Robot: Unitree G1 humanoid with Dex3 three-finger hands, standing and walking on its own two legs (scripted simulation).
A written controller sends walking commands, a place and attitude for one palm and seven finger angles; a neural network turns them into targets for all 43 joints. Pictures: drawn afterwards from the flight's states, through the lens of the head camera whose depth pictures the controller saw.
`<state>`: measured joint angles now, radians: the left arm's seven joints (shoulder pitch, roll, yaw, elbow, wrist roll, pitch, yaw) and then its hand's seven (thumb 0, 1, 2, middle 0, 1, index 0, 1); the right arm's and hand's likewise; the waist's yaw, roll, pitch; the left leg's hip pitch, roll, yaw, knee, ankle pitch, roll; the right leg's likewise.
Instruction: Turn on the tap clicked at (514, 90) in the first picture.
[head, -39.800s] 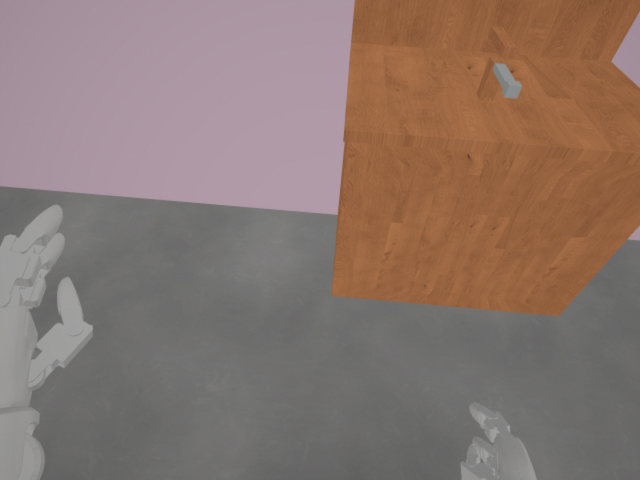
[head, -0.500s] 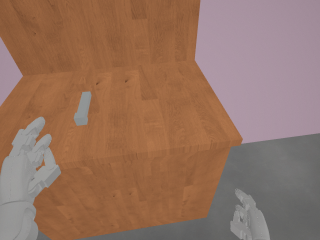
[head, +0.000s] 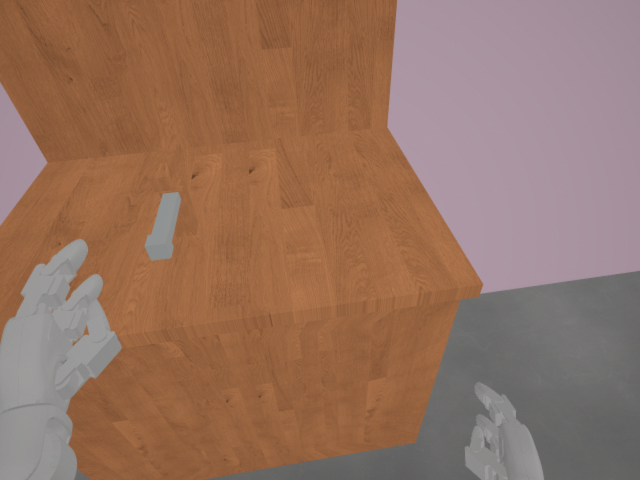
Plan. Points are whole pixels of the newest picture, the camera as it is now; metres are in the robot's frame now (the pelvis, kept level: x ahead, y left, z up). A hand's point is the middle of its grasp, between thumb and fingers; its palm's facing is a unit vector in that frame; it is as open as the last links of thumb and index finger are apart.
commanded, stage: turn the palm inward beside the body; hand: left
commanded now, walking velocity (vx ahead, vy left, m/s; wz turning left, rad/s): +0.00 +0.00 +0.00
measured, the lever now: (159, 246) +0.37 +0.29 +0.12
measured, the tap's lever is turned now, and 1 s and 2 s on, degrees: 0 0 0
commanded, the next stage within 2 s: reach beside the lever's end, fingers flat in 0.20 s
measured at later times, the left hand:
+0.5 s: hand (127, 332) +0.20 +0.22 +0.16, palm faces +0.47 -0.87 -0.13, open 7.4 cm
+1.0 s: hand (119, 309) +0.23 +0.25 +0.15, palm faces +0.50 -0.86 -0.11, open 7.4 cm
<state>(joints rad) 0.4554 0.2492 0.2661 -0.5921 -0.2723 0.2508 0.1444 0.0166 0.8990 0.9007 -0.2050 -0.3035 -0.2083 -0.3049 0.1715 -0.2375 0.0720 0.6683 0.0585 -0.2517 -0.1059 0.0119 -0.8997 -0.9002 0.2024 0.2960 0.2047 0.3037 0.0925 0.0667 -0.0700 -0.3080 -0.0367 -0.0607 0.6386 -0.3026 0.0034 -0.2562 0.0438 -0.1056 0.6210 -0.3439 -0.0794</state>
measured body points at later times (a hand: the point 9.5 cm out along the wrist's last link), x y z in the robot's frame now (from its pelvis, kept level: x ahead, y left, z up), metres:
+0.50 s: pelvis +0.01 -0.02 +0.00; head -0.02 -0.06 +0.45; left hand +0.17 +0.27 +0.17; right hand +0.21 -0.23 -0.07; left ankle +0.03 +0.12 -0.72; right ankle +0.00 -0.06 -0.72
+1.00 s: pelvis +0.00 -0.02 +0.00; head -0.01 -0.05 +0.45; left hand +0.20 +0.30 +0.16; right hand +0.19 -0.25 -0.08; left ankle +0.03 +0.12 -0.72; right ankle +0.00 -0.06 -0.72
